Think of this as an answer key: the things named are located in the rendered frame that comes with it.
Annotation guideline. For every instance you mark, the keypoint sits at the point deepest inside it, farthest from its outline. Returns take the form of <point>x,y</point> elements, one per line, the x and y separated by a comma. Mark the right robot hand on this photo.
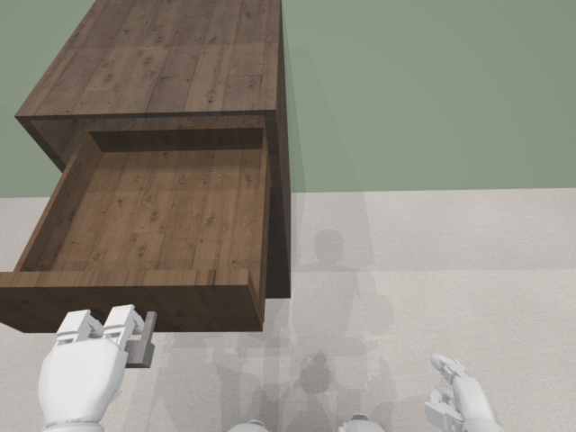
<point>449,410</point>

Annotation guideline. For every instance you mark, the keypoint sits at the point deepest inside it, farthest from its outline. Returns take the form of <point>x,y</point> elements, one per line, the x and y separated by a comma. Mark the drawer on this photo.
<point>169,219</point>

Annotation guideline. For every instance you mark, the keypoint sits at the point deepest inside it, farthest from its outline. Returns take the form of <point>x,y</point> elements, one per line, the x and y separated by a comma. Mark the cabinet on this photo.
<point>165,63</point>

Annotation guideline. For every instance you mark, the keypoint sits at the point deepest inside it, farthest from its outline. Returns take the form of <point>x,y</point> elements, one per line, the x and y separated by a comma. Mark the robot right shin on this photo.
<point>359,416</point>

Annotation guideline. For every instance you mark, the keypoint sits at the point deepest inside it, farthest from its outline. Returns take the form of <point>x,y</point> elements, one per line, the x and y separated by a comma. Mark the left robot hand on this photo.
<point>79,378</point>

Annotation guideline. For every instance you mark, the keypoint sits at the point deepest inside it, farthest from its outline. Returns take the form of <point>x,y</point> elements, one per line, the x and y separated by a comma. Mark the handle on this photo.
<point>140,352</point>

